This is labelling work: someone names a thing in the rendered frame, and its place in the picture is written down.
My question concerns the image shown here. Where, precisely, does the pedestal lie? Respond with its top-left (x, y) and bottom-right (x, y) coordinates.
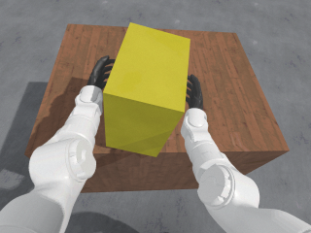
top-left (24, 23), bottom-right (290, 193)

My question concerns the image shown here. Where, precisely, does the carton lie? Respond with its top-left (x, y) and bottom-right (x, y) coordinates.
top-left (103, 22), bottom-right (190, 157)

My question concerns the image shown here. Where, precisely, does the right robot forearm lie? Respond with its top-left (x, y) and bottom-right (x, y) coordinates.
top-left (181, 108), bottom-right (241, 184)

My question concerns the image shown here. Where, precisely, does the robot left hand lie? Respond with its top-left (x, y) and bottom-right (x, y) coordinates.
top-left (87, 55), bottom-right (116, 90)

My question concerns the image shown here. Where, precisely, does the robot left upper arm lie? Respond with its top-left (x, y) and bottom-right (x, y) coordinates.
top-left (0, 137), bottom-right (96, 233)

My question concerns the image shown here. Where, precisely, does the left robot forearm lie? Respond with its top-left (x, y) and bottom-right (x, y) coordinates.
top-left (28, 85), bottom-right (103, 181)

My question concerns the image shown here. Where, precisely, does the robot right upper arm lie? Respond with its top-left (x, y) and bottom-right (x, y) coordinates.
top-left (197, 164), bottom-right (311, 233)

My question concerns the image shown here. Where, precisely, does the robot right hand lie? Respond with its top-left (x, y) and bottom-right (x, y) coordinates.
top-left (186, 74), bottom-right (203, 111)

